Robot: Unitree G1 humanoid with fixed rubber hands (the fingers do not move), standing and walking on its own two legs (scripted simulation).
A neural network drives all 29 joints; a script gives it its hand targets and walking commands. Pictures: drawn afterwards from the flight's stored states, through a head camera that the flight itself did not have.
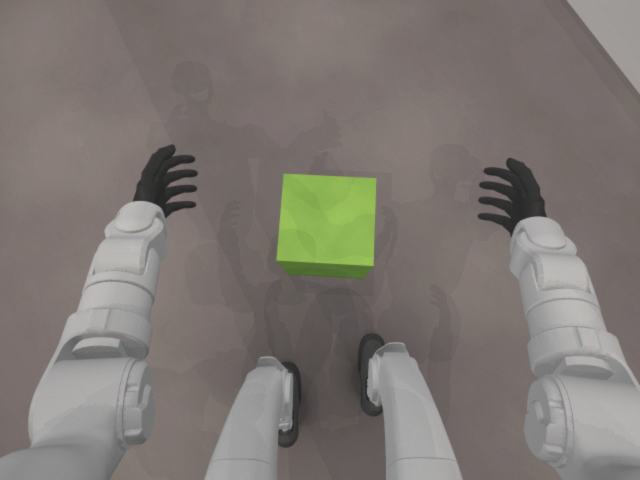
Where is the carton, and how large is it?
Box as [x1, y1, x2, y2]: [276, 174, 375, 278]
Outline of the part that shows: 284,174 276,260 288,274 362,278 373,265 375,178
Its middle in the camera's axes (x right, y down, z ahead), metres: +0.02 -0.03 +0.97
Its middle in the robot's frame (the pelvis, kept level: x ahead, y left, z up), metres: +0.51 -0.01 -0.56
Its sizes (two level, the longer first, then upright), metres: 0.210 0.200 0.250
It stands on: the floor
